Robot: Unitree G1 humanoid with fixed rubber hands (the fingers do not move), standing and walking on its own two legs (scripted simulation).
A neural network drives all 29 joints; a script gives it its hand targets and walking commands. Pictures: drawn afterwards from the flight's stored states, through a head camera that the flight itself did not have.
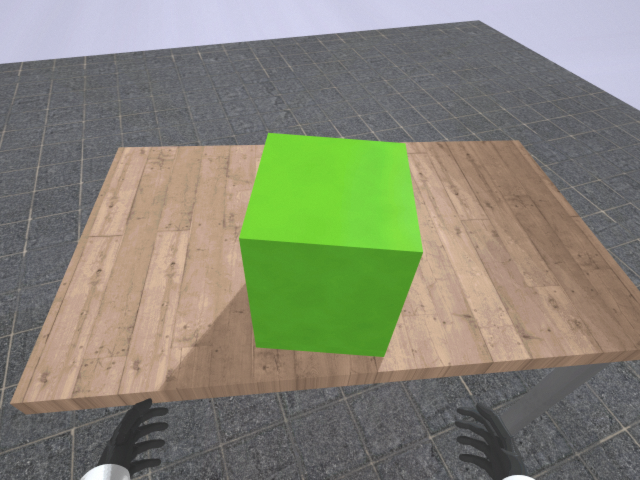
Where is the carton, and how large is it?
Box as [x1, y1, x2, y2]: [239, 133, 422, 356]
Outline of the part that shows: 268,133 239,236 256,346 383,356 422,253 405,143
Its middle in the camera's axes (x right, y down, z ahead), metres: +0.01 +0.01 +0.58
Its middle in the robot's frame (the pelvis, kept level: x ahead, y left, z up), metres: +0.42 -0.01 +0.04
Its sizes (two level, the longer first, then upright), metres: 0.210 0.200 0.250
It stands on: a table, 0.70 m high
